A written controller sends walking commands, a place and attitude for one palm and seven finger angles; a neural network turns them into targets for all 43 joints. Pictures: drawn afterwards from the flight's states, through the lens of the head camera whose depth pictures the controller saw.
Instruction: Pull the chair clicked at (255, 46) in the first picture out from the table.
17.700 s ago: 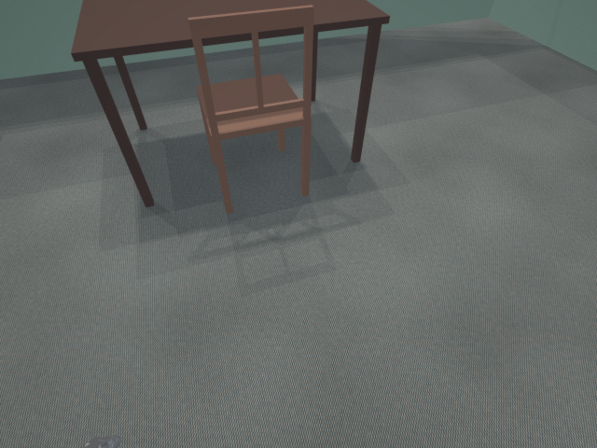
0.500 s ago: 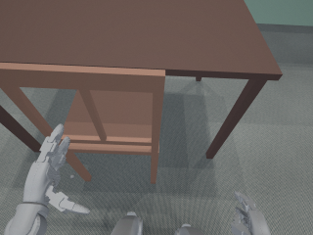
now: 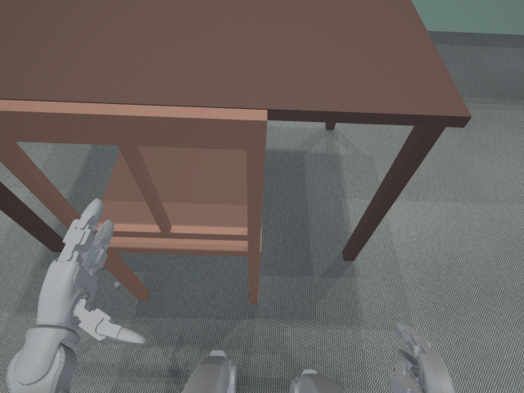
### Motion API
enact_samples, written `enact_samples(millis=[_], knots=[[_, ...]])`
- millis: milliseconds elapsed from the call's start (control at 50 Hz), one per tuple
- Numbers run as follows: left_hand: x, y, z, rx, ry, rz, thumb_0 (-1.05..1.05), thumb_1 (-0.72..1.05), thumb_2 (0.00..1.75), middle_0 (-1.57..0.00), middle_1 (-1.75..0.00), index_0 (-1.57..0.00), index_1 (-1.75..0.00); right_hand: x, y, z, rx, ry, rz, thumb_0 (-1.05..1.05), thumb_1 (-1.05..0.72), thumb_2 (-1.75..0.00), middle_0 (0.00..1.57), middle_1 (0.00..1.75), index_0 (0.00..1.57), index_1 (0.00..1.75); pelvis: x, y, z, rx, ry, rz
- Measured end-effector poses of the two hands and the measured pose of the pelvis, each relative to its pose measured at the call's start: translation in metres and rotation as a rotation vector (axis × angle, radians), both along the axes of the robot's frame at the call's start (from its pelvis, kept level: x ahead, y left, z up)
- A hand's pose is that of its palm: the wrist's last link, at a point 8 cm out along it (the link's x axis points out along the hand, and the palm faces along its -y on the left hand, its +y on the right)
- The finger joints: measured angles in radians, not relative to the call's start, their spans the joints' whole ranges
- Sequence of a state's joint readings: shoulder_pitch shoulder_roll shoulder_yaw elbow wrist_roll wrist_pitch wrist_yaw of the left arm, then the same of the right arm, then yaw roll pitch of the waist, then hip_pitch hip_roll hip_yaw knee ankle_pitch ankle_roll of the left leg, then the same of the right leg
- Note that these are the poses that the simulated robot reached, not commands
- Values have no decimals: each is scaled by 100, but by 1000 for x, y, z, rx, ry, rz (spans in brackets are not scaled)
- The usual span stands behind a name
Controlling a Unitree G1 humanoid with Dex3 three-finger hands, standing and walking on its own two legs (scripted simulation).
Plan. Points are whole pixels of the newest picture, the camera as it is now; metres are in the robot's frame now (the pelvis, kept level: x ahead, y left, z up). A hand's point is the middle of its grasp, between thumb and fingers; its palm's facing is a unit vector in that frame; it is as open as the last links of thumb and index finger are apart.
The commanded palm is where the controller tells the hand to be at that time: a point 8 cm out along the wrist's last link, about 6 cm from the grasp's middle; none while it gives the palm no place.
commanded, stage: aim the fingers beside a spindle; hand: left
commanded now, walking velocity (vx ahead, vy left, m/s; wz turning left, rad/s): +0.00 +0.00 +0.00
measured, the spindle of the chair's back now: (149, 193) +0.45 +0.23 -0.02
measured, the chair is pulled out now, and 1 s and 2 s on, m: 0.00 0.00 0.00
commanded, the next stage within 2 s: push the fingers through the gap in 1.62 s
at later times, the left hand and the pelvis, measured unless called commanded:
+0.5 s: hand (128, 273) +0.28 +0.21 +0.02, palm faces +0.00 -1.00 -0.04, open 16.9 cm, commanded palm +0.27 +0.26 +0.02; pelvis -0.01 +0.01 -0.01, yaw -1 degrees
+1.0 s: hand (145, 261) +0.31 +0.20 +0.00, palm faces +0.00 -1.00 -0.05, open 16.9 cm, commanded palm +0.29 +0.25 +0.00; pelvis -0.01 +0.01 -0.02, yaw -1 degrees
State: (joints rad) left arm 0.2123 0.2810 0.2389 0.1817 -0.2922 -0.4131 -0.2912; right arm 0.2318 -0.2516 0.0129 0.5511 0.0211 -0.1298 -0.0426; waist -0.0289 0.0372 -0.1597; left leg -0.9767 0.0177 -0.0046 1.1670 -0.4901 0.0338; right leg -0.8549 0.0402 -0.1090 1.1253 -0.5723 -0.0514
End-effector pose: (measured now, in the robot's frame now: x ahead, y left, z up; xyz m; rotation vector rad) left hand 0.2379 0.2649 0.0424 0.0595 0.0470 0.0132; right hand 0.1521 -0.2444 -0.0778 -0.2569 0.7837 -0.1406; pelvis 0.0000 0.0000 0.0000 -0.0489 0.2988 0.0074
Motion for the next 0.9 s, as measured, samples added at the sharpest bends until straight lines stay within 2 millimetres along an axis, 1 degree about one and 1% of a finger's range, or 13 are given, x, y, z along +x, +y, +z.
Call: enact_samples(millis=[240,400,540,640,760,900], knots=[[12,6,-12,-11,1,2,-1,-50,30,-6,-8,-6,-8,-12,0,-7,-10,33,-19,1,-90,-90,21,30,21,30,-3,5,-5,-4,20,-8],[21,-2,-18,-23,-8,-23,-1,-50,30,-6,-8,-6,-8,-15,8,-12,-9,47,-13,1,-90,-90,21,30,21,30,-5,12,-9,-7,34,-10],[27,-1,-25,-17,-10,-8,-1,-50,30,-6,-8,-6,-8,-14,14,-16,-5,60,-5,1,-90,-90,21,30,21,30,-6,15,-12,-10,45,-11],[35,-7,-28,-19,-18,-18,-1,-50,30,-6,-8,-6,-8,-14,17,-21,-3,77,5,1,-90,-90,21,30,21,30,-7,17,-15,-11,54,-10],[43,-13,-35,-21,-9,-22,-1,-50,30,-6,-8,-6,-8,-15,18,-26,2,98,0,1,-90,-90,21,30,21,30,-7,18,-18,-9,64,-15],[49,-9,-38,-11,-15,0,-1,-50,30,-6,-8,-6,-9,-19,14,-31,3,126,-9,1,-90,-90,21,30,21,30,-6,15,-21,-8,73,-19]])
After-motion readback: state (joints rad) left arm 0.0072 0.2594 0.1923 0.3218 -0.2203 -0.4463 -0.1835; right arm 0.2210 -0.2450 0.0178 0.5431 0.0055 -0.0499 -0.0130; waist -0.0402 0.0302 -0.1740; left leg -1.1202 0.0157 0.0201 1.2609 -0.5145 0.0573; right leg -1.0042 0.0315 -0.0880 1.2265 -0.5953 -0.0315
